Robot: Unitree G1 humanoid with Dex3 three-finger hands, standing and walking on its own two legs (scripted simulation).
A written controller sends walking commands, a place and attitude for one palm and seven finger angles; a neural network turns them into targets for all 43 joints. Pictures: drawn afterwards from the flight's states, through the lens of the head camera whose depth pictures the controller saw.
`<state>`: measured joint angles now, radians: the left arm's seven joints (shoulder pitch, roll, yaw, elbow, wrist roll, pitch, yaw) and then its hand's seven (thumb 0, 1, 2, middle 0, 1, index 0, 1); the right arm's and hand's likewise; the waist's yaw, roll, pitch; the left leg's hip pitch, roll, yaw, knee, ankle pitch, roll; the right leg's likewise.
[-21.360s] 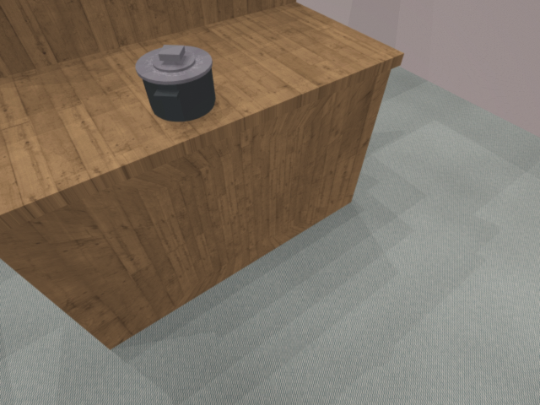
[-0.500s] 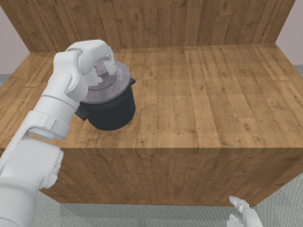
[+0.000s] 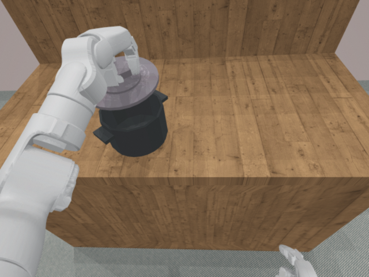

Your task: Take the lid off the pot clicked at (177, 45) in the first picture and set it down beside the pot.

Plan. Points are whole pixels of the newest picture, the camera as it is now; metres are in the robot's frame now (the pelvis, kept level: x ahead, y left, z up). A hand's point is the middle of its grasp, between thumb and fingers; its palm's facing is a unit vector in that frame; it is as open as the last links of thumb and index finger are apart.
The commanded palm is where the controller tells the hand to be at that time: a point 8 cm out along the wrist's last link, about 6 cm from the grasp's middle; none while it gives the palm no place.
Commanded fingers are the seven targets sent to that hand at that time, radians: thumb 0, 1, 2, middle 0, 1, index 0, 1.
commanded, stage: lift the lid straight up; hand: left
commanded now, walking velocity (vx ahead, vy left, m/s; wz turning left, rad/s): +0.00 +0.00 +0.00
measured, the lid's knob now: (116, 71) +0.49 +0.15 +0.21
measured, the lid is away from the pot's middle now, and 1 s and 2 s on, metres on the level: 0.00 0.03 0.17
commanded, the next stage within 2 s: move the lid sideways beside the pot in 0.70 s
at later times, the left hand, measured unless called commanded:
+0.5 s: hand (108, 47) +0.47 +0.15 +0.27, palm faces -0.19 -0.06 -0.98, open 6.7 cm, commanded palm +0.45 +0.15 +0.36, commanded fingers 0.00 0.50 1.19 -0.73 -0.90 -0.86 -1.00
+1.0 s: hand (103, 44) +0.48 +0.16 +0.28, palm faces -0.19 -0.07 -0.98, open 6.7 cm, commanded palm +0.45 +0.18 +0.36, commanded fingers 0.00 0.50 1.19 -0.73 -0.90 -0.86 -1.00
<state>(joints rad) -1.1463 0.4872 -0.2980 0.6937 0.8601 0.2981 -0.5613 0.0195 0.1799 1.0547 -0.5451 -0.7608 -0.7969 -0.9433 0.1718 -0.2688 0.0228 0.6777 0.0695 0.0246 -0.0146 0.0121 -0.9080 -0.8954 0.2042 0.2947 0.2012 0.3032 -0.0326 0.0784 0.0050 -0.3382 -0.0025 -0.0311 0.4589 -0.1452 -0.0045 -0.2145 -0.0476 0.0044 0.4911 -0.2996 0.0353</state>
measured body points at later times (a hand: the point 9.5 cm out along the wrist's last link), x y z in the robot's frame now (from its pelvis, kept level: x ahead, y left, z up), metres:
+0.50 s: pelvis +0.01 +0.00 +0.00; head +0.02 -0.03 +0.45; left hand +0.48 +0.15 +0.33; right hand +0.14 -0.25 -0.12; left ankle +0.06 +0.13 -0.74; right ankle -0.03 -0.14 -0.74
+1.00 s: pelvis +0.01 +0.00 +0.00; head +0.03 -0.03 +0.45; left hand +0.48 +0.16 +0.33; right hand +0.15 -0.24 -0.12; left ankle +0.06 +0.13 -0.74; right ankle -0.03 -0.14 -0.74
